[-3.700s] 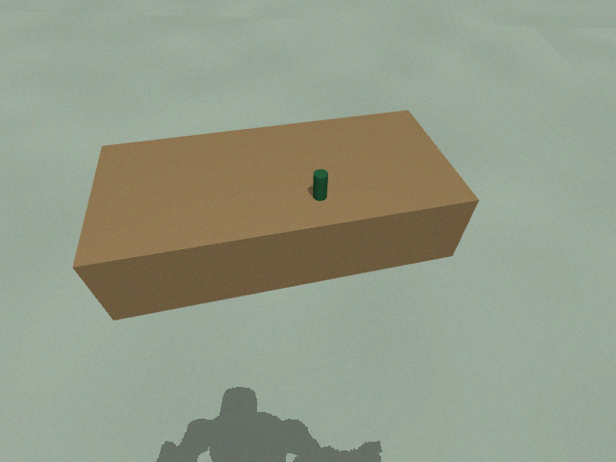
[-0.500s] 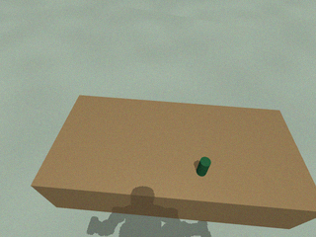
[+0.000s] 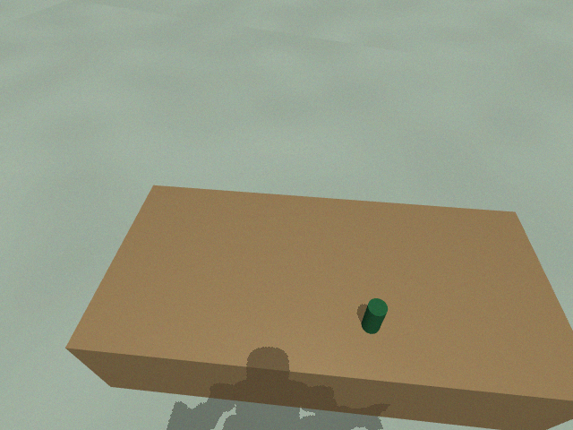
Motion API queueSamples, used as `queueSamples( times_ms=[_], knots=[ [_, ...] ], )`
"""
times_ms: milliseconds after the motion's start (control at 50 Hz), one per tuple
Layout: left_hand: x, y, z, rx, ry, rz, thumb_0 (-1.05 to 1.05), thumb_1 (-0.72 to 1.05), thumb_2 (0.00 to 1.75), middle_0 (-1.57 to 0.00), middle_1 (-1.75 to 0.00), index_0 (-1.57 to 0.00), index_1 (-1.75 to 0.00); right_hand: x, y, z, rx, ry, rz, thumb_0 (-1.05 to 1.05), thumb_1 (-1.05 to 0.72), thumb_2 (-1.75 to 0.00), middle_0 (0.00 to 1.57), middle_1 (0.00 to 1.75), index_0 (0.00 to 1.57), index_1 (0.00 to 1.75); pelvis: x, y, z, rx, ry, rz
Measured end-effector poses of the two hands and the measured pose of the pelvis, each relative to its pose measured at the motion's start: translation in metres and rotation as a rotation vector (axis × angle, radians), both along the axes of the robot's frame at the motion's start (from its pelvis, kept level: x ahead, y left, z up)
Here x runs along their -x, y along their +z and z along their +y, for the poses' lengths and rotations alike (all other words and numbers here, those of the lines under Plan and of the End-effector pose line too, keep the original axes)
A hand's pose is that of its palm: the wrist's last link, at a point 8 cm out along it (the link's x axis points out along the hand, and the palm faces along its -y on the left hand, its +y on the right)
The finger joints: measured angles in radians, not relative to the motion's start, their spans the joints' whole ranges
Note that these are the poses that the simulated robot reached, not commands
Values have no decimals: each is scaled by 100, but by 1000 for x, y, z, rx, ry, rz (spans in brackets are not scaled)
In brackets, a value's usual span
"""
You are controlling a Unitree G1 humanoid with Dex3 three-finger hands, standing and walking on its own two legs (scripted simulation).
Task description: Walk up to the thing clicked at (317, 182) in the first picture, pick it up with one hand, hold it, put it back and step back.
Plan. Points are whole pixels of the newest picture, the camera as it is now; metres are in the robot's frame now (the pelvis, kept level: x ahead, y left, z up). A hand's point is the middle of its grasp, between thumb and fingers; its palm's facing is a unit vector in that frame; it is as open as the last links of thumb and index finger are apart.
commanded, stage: walk up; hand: right
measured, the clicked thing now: (374, 316) +0.49 -0.22 -0.40
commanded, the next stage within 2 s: stand in 0.52 s
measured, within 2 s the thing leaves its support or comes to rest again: neither
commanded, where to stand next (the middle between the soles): +0.04 +0.01 m, yaw -3 degrees
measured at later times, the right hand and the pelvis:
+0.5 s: hand out of the picture +0.08 -0.26 -0.16, palm faces +0.01 +0.95 -0.32, open 7.4 cm; pelvis +0.01 +0.00 +0.00, yaw +0 degrees
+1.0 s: hand out of the picture +0.09 -0.27 -0.15, palm faces -0.01 +0.95 -0.33, open 7.4 cm; pelvis +0.01 -0.02 +0.00, yaw +0 degrees
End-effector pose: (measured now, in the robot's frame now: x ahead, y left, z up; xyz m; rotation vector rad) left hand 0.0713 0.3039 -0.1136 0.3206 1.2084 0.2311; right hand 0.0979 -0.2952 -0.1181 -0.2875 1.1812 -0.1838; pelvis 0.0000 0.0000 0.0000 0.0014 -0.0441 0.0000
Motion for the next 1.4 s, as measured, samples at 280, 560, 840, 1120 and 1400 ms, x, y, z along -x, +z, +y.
queueSamples(
  times_ms=[280, 560, 840, 1120, 1400],
  knots=[
    [-11, 1, -5, -1, -15, 3, 1, 90, 90, -20, -30, -20, -30, 25, -5, -6, 2, -37, 71, 0, -90, -90, 20, 30, 20, 30, -5, 1, -3, 1, -2, 8],
    [-27, 2, -7, 3, -20, -18, 1, 90, 90, -20, -30, -20, -30, 21, -4, -5, 5, -38, 69, 0, -90, -90, 20, 30, 20, 30, -12, 2, -4, -1, -1, 8],
    [-22, 0, -20, 27, -30, -12, 1, 90, 90, -20, -30, -20, -30, 4, 2, -10, 12, -12, 5, 0, -90, -90, 20, 30, 20, 30, -11, 3, -11, -1, -2, -2],
    [-2, 0, -25, 17, -14, 27, 1, 90, 90, -20, -30, -20, -30, 20, -2, -21, 11, -11, 46, 0, -90, -90, 20, 30, 20, 30, -7, 3, -20, 0, -1, 0],
    [-5, 3, -30, 8, -24, 14, 1, 90, 90, -20, -30, -20, -30, 29, -5, -27, 7, -15, 60, 0, -90, -90, 20, 30, 20, 30, -6, 2, -26, 0, -4, -1]
  ],
)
